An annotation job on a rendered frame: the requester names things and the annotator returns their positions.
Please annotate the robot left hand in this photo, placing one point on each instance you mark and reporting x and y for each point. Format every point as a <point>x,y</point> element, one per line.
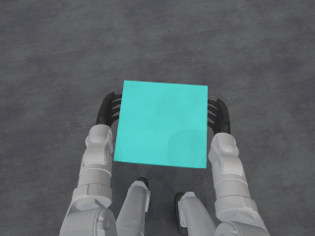
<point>105,114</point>

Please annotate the right robot forearm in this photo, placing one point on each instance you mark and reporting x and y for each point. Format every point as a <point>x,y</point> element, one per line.
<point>232,193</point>

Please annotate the robot left upper arm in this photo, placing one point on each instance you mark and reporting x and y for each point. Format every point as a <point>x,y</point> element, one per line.
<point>99,221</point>

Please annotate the robot right shin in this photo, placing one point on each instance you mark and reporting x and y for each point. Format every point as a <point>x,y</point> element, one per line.
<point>187,194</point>

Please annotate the robot right upper arm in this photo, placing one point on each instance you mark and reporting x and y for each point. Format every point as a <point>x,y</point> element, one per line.
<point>235,228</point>

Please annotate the left robot foot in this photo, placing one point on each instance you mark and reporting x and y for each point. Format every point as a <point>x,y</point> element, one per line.
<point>143,179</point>

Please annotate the carton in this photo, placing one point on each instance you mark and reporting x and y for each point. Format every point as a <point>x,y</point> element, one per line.
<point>163,124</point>

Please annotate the robot right hand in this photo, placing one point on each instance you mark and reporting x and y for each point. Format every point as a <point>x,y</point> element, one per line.
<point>221,120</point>

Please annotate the left robot forearm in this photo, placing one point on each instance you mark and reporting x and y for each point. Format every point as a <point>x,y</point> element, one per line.
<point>95,173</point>

